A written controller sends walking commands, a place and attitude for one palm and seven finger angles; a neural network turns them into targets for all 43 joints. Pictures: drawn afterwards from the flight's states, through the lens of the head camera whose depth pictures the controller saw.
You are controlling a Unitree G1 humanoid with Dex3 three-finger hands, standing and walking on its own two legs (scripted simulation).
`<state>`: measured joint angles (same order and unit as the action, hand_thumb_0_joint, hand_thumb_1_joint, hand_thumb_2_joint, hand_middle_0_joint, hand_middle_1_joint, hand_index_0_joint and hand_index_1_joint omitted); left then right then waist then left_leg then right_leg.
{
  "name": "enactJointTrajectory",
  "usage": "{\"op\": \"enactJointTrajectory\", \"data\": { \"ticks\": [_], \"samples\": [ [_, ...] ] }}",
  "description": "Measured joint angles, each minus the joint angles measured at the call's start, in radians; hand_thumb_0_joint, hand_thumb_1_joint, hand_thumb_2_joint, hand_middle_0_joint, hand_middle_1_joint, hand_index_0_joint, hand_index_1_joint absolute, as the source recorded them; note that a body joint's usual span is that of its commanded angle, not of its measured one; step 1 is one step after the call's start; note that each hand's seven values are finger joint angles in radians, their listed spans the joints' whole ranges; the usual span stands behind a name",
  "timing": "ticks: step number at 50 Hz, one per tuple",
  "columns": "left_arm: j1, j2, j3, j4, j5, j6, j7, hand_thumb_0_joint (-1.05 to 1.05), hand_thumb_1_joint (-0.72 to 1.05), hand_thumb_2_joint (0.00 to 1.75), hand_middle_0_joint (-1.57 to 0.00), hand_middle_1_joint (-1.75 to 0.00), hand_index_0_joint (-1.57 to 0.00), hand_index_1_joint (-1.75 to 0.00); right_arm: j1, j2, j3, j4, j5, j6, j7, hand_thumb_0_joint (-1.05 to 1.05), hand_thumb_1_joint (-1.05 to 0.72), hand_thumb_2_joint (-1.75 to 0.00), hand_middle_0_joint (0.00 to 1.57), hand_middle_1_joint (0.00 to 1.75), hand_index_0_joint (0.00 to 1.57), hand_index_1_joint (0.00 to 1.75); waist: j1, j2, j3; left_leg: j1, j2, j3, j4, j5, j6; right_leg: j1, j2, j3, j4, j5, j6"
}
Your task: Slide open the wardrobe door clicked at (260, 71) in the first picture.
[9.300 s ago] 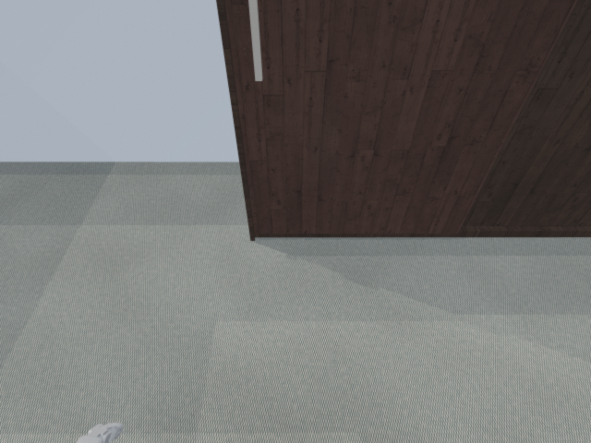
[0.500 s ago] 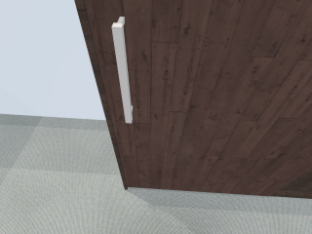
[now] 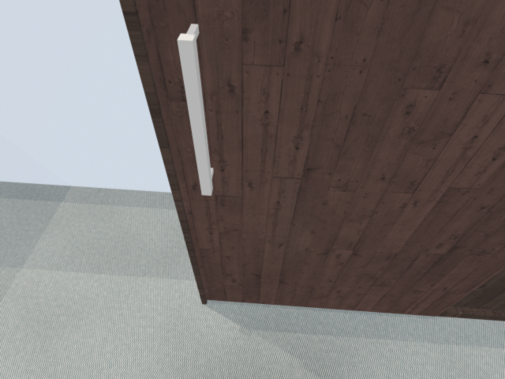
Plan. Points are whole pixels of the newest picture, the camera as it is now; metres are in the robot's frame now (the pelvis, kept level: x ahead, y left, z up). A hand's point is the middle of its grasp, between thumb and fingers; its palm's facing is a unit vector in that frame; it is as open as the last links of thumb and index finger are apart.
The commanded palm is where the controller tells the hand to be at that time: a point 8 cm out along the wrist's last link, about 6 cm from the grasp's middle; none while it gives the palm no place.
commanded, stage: raise the hand with hooked fingers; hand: left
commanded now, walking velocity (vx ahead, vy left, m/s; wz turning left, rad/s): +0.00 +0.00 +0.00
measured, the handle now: (201, 124) +0.48 +0.12 +0.15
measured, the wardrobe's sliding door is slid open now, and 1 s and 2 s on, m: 0.00 0.00 0.00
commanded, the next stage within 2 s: none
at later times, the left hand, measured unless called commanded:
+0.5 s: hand (105, 364) +0.14 +0.21 +0.01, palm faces +0.18 -0.98 -0.07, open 9.3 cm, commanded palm +0.14 +0.26 +0.01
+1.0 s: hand (91, 300) +0.20 +0.23 +0.07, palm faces +0.00 -1.00 -0.09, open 12.3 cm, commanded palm +0.17 +0.29 +0.09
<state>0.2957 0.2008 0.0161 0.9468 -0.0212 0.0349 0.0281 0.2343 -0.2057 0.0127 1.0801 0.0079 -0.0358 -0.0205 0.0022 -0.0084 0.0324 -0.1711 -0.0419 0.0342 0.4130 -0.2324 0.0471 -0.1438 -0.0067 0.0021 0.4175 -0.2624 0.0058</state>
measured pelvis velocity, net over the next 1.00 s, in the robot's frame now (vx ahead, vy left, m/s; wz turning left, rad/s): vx -0.02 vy -0.01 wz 0.03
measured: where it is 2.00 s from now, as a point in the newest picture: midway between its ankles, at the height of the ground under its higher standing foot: outside the picture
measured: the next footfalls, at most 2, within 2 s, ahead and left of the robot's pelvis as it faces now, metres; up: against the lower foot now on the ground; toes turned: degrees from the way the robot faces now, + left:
none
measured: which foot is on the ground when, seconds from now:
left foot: down 0.00-1.00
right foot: down 0.00-1.00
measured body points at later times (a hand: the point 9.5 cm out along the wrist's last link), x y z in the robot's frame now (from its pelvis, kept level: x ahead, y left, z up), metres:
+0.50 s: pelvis -0.03 -0.03 -0.06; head +0.00 -0.01 +0.39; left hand +0.12 +0.26 +0.01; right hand +0.19 -0.28 -0.10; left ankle -0.01 +0.09 -0.74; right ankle -0.03 -0.12 -0.74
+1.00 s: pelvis -0.02 -0.01 -0.03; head -0.01 -0.01 +0.42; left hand +0.20 +0.29 +0.08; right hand +0.16 -0.25 -0.10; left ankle -0.01 +0.09 -0.74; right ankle -0.03 -0.12 -0.74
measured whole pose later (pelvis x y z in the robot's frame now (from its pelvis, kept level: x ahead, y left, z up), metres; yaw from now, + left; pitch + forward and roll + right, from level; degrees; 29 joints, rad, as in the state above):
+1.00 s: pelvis -0.02 -0.01 -0.03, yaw +2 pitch +4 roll -2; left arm 0.26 0.36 0.31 -0.01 -0.34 -0.12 -0.42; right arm 0.28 -0.28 0.03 0.62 0.06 -0.30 -0.10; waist 0.03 0.05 -0.07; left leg -0.45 -0.02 -0.01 0.74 -0.36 0.04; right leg -0.38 0.01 -0.05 0.69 -0.38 -0.01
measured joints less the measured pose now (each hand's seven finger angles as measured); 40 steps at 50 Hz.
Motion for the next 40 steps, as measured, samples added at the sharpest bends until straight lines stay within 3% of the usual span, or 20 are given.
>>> {"op": "enactJointTrajectory", "data": {
  "ticks": [1,3,5,7,9,11,13,15,17,19,21,25,27,29,34,37,40],
  "samples": [
    [0.052,-0.002,0.032,-0.204,-0.03,0.032,-0.001,0.01,0.91,0.9,-0.2,-0.31,-0.2,-0.3,0.03,0.001,0.004,-0.059,0.012,-0.036,-0.015,0.01,-0.9,-0.9,0.2,0.3,0.2,0.3,0.009,-0.006,0.013,0.001,-0.005,0.001,0.005,-0.001,-0.002,-0.008,-0.005,0.001,0.024,-0.009,-0.002],
    [0.107,0.007,0.045,-0.5,-0.071,-0.038,0.028,0.02,0.9,0.9,-0.2,-0.31,-0.2,-0.31,0.073,-0.002,0.008,-0.135,0.02,-0.124,-0.038,0.01,-0.9,-0.9,0.2,0.3,0.2,0.3,0.023,-0.012,0.003,-0.01,-0.019,0.001,0.016,-0.001,-0.005,-0.037,-0.019,-0.001,0.08,-0.036,-0.008],
    [0.095,0.007,0.059,-0.682,-0.113,-0.092,0.035,0.02,0.88,0.89,-0.2,-0.32,-0.2,-0.32,0.082,-0.014,0.001,-0.199,0.026,-0.17,-0.038,0.01,-0.9,-0.9,0.2,0.3,0.2,0.3,0.007,0.006,-0.022,-0.042,-0.026,-0.015,0.056,-0.011,-0.003,-0.06,-0.027,-0.018,0.117,-0.057,-0.003],
    [0.038,0.005,0.091,-0.76,-0.138,-0.183,0.001,0.02,0.86,0.88,-0.2,-0.34,-0.2,-0.34,0.062,-0.028,-0.007,-0.258,0.019,-0.195,-0.034,0.02,-0.9,-0.9,0.2,0.3,0.2,0.3,-0.016,0.033,-0.055,-0.104,-0.021,-0.029,0.122,-0.033,-0.004,-0.104,-0.023,-0.034,0.155,-0.068,-0.003],
    [-0.017,0.013,0.133,-0.764,-0.173,-0.315,-0.068,0.01,0.83,0.86,-0.2,-0.36,-0.2,-0.36,0.023,-0.031,-0.012,-0.309,0.01,-0.206,-0.025,0.02,-0.9,-0.9,0.2,0.3,0.2,0.3,-0.03,0.039,-0.103,-0.198,-0.011,-0.025,0.204,-0.061,-0.01,-0.197,-0.015,-0.032,0.23,-0.089,-0.011],
    [-0.05,0.028,0.168,-0.74,-0.213,-0.442,-0.175,0.01,0.79,0.85,-0.2,-0.38,-0.2,-0.38,-0.018,-0.025,-0.018,-0.362,0.008,-0.212,-0.011,0.02,-0.9,-0.9,0.2,0.3,0.2,0.3,-0.034,0.024,-0.132,-0.293,0.002,-0.014,0.292,-0.093,-0.018,-0.299,-0.003,-0.023,0.321,-0.119,-0.021],
    [-0.051,0.042,0.188,-0.702,-0.249,-0.517,-0.307,0.0,0.75,0.83,-0.2,-0.41,-0.2,-0.41,-0.047,-0.03,-0.024,-0.427,0.013,-0.215,0.003,0.02,-0.9,-0.9,0.21,0.3,0.2,0.3,-0.035,0.009,-0.132,-0.361,0.015,-0.01,0.369,-0.122,-0.024,-0.368,0.009,-0.021,0.396,-0.144,-0.031],
    [-0.021,0.055,0.198,-0.674,-0.265,-0.506,-0.415,0.0,0.71,0.81,-0.21,-0.44,-0.21,-0.43,-0.058,-0.045,-0.029,-0.49,0.024,-0.215,0.005,0.02,-0.9,-0.9,0.21,0.3,0.2,0.3,-0.029,-0.004,-0.132,-0.415,0.024,-0.011,0.429,-0.145,-0.031,-0.42,0.016,-0.023,0.451,-0.165,-0.037],
    [0.033,0.062,0.206,-0.673,-0.277,-0.448,-0.466,0.0,0.66,0.8,-0.21,-0.46,-0.21,-0.46,-0.054,-0.064,-0.037,-0.541,0.029,-0.213,-0.004,0.02,-0.9,-0.9,0.21,0.3,0.2,0.3,-0.016,-0.013,-0.135,-0.453,0.03,-0.017,0.471,-0.164,-0.036,-0.455,0.022,-0.03,0.488,-0.183,-0.042],
    [0.093,0.059,0.222,-0.705,-0.289,-0.407,-0.46,0.01,0.61,0.78,-0.22,-0.49,-0.22,-0.49,-0.041,-0.079,-0.049,-0.573,0.03,-0.213,-0.019,0.02,-0.9,-0.9,0.2,0.3,0.2,0.3,0.002,-0.016,-0.133,-0.473,0.035,-0.03,0.502,-0.18,-0.039,-0.465,0.027,-0.043,0.506,-0.195,-0.046],
    [0.141,0.053,0.242,-0.773,-0.295,-0.409,-0.416,0.01,0.57,0.76,-0.22,-0.52,-0.22,-0.52,-0.025,-0.086,-0.057,-0.577,0.025,-0.219,-0.034,0.02,-0.9,-0.9,0.2,0.3,0.2,0.3,0.022,-0.015,-0.128,-0.479,0.039,-0.049,0.523,-0.192,-0.042,-0.458,0.033,-0.062,0.508,-0.203,-0.05],
    [0.146,0.059,0.265,-0.92,-0.303,-0.495,-0.353,0.02,0.47,0.72,-0.23,-0.58,-0.23,-0.58,-0.012,-0.084,-0.041,-0.53,0.02,-0.237,-0.052,0.02,-0.9,-0.9,0.2,0.3,0.2,0.3,0.048,-0.002,-0.119,-0.481,0.042,-0.09,0.551,-0.207,-0.047,-0.432,0.039,-0.101,0.501,-0.21,-0.055],
    [0.092,0.072,0.258,-0.946,-0.308,-0.514,-0.37,0.02,0.43,0.7,-0.23,-0.61,-0.23,-0.61,-0.017,-0.079,-0.019,-0.504,0.024,-0.241,-0.058,0.02,-0.9,-0.9,0.2,0.3,0.2,0.3,0.048,0.017,-0.109,-0.479,0.041,-0.105,0.557,-0.208,-0.047,-0.418,0.04,-0.116,0.493,-0.209,-0.055],
    [0.025,0.096,0.243,-0.936,-0.306,-0.483,-0.413,0.01,0.38,0.68,-0.23,-0.64,-0.23,-0.64,-0.024,-0.066,0.002,-0.486,0.032,-0.241,-0.063,0.02,-0.9,-0.9,0.2,0.3,0.2,0.3,0.043,0.035,-0.103,-0.473,0.041,-0.109,0.548,-0.201,-0.049,-0.409,0.041,-0.119,0.478,-0.2,-0.054],
    [-0.064,0.168,0.237,-0.844,-0.309,-0.26,-0.502,0.01,0.26,0.63,-0.24,-0.72,-0.24,-0.71,-0.012,-0.022,0.043,-0.489,0.045,-0.223,-0.073,0.02,-0.9,-0.9,0.21,0.3,0.2,0.3,0.006,0.058,-0.102,-0.424,0.045,-0.069,0.461,-0.166,-0.039,-0.382,0.041,-0.079,0.409,-0.16,-0.042],
    [-0.041,0.172,0.289,-0.857,-0.346,-0.187,-0.474,0.01,0.19,0.6,-0.25,-0.76,-0.25,-0.76,0.023,-0.008,0.045,-0.502,0.042,-0.225,-0.071,0.02,-0.9,-0.9,0.21,0.3,0.2,0.3,-0.009,0.056,-0.106,-0.381,0.046,-0.043,0.405,-0.15,-0.033,-0.354,0.041,-0.051,0.367,-0.142,-0.036],
    [-0.005,0.15,0.342,-0.928,-0.374,-0.213,-0.418,0.01,0.12,0.57,-0.25,-0.81,-0.25,-0.8,0.065,-0.012,0.034,-0.499,0.041,-0.24,-0.06,0.02,-0.9,-0.9,0.21,0.3,0.2,0.3,-0.002,0.048,-0.114,-0.348,0.043,-0.032,0.373,-0.145,-0.028,-0.324,0.038,-0.04,0.337,-0.135,-0.032]
  ]
}}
